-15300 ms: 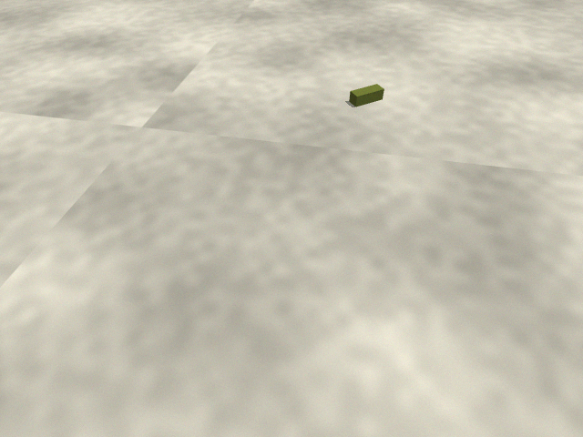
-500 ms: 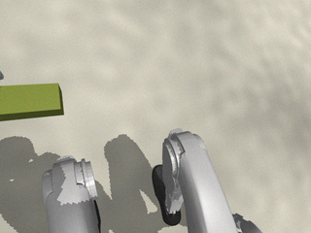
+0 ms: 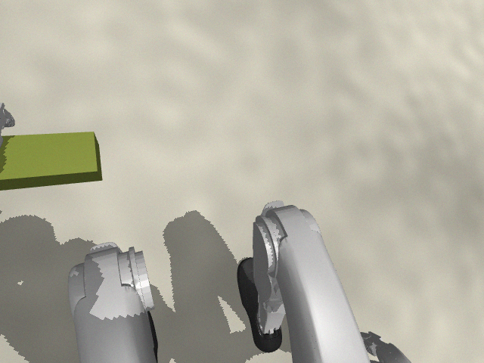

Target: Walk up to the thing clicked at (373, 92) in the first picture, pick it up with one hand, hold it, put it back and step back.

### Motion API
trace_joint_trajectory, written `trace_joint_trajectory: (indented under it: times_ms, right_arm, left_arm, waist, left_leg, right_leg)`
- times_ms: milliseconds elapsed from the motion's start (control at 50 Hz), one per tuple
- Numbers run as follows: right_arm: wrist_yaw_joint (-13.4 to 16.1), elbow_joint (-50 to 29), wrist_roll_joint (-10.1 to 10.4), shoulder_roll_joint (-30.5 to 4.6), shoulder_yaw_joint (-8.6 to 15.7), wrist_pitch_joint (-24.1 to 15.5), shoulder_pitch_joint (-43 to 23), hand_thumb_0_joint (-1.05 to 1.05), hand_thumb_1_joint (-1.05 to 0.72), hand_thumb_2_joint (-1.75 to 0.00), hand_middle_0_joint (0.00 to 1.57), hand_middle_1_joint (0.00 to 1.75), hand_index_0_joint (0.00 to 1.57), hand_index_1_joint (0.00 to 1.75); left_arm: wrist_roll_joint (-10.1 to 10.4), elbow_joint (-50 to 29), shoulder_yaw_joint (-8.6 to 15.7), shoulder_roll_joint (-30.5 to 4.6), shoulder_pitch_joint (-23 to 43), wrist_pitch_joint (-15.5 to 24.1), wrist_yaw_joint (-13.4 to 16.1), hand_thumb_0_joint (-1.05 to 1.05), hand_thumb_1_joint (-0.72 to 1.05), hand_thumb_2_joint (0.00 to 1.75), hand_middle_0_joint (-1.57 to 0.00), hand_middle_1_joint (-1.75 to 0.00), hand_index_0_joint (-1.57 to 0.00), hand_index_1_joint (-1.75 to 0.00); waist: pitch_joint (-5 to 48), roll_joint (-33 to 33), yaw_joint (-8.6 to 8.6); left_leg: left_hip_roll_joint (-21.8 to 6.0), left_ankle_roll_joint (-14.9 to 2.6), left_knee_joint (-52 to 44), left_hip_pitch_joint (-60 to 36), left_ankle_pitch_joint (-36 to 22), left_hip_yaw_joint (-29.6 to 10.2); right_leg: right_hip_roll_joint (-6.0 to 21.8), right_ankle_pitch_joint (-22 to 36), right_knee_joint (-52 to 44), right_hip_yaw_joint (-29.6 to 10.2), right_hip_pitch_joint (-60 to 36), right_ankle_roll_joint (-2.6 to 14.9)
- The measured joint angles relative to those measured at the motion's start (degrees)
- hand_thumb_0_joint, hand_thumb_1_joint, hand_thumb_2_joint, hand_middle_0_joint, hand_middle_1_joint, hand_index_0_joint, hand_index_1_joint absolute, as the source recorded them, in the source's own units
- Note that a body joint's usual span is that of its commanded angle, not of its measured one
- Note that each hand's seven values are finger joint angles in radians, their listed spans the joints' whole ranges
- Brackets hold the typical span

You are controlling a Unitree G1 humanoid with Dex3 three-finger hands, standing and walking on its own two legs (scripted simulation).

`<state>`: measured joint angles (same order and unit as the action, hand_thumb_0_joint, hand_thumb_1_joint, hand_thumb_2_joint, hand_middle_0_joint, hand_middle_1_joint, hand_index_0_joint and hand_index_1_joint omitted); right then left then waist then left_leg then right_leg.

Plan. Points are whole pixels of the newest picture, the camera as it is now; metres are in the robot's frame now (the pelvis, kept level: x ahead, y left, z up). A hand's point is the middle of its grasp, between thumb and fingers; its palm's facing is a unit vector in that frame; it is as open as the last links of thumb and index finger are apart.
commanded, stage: rise first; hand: left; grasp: from above
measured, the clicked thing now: (39, 161) +0.51 +0.29 -0.29
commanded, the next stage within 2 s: approach in 0.40 s
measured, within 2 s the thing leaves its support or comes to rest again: neither
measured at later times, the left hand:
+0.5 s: hand out of the picture +0.46 +0.33 -0.17, palm faces -0.45 -0.05 -0.89, open 14.0 cm
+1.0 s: hand (25, 129) +0.52 +0.27 -0.16, palm faces -0.39 -0.01 -0.92, open 14.0 cm
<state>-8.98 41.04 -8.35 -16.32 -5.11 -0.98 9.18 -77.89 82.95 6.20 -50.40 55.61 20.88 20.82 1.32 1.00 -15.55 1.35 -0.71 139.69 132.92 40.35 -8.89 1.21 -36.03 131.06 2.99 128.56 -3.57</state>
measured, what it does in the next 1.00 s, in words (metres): stands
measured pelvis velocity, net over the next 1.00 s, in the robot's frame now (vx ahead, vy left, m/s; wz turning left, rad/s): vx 0.00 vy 0.00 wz -0.01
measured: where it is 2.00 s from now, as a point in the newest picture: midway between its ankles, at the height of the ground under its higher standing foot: (206, 345)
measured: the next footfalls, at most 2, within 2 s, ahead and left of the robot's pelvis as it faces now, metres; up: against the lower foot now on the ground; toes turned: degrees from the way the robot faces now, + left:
none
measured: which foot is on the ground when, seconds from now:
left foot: down 0.00-1.00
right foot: down 0.00-1.00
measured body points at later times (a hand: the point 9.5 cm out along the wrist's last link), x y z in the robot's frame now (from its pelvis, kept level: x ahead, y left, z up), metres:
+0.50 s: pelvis +0.00 +0.00 +0.00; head +0.24 +0.09 +0.36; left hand +0.48 +0.33 -0.12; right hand +0.04 -0.28 -0.09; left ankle +0.07 +0.12 -0.30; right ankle +0.12 -0.14 -0.29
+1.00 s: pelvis +0.00 +0.00 +0.00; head +0.25 +0.09 +0.37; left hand +0.53 +0.27 -0.11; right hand +0.03 -0.27 -0.08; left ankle +0.07 +0.12 -0.30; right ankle +0.12 -0.14 -0.29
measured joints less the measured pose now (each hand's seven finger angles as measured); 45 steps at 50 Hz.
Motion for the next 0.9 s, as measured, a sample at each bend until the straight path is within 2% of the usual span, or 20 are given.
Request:
trace_joint_trajectory:
  times_ms: [260, 580, 640, 700, 800, 900]
  right_arm:
    - [0.07, 0.09, -0.54, 0.13, -0.81, -0.6, 0.3, 0.0, -0.91, -0.9, 0.21, 0.3, 0.2, 0.3]
    - [0.15, -0.08, -0.36, 0.04, -0.75, -0.56, 0.39, 0.01, -0.9, -0.9, 0.21, 0.3, 0.21, 0.3]
    - [0.18, -0.14, -0.34, 0.06, -0.41, -0.66, 0.41, 0.0, -0.9, -0.89, 0.21, 0.3, 0.21, 0.3]
    - [0.23, 0.16, -0.2, 0.23, -0.2, -0.76, 0.43, 0.0, -0.9, -0.89, 0.21, 0.3, 0.2, 0.3]
    - [0.52, 0.52, -0.29, 0.55, -0.59, -1.32, 0.06, 0.0, -0.9, -0.89, 0.21, 0.3, 0.2, 0.3]
    - [0.68, -0.55, -0.21, 0.4, -1.07, -1.59, 0.47, 0.0, -0.89, -0.89, 0.21, 0.3, 0.21, 0.3]
  left_arm:
    - [-0.49, 1.76, 0.5, -1.38, 1.39, 0.03, 0.37, 0.0, -0.54, 1.04, -0.1, -1.0, -0.08, -1.02]
    - [-0.24, 0.15, 0.59, -1.26, 0.39, 0.22, -0.15, 0.0, -0.52, 1.03, -0.1, -1.02, -0.09, -1.02]
    - [0.07, -0.33, -0.06, -0.81, 0.58, -0.01, -0.05, 0.0, -0.52, 1.03, -0.1, -1.02, -0.09, -1.02]
    - [0.11, -0.32, -2.27, 0.14, 1.84, -0.47, -0.11, 0.0, -0.51, 1.03, -0.09, -1.02, -0.09, -1.02]
    - [-0.06, 1.49, -5.5, 2.11, 5.85, -1.77, 0.63, -0.01, -0.51, 1.02, -0.09, -1.02, -0.09, -1.01]
    - [-1.98, 3.87, -4.55, 3.12, 8.66, -4.04, 2.49, 0.0, -0.51, 1.02, -0.08, -1.02, -0.09, -1.01]
  waist:
    - [-0.88, 0.25, -0.75]
    - [-0.58, 0.08, -0.44]
    - [-0.46, 0.17, -0.28]
    - [0.05, 0.47, -0.17]
    - [0.45, 0.83, -1.19]
    - [0.78, -0.13, -3.57]
  left_leg:
    - [0.03, 0.3, 0.75, 0.54, -0.24, -0.35]
    - [0.17, 0.23, 0.83, 0.65, 0.06, -0.49]
    - [0.28, 0.21, 0.75, 0.67, 0.0, -0.35]
    - [0.25, 0.14, 0.44, 0.73, -0.06, -0.02]
    - [0.17, 0.01, 0.03, 0.75, -0.03, 0.11]
    - [0.14, 0.01, -0.29, 1.27, 0.05, 0.02]
  right_leg:
    - [-0.19, 0.4, 0.66, 0.17, 0.64, -0.13]
    - [-0.12, 0.04, 0.6, 0.33, 0.55, -0.07]
    - [0.0, -0.05, 0.61, 0.23, 0.51, 0.06]
    - [0.04, -0.07, 0.51, -0.04, 0.69, 0.17]
    - [0.01, -0.06, 0.09, -0.11, 0.73, 0.12]
    - [0.01, -0.06, -0.34, 0.08, 1.19, 0.69]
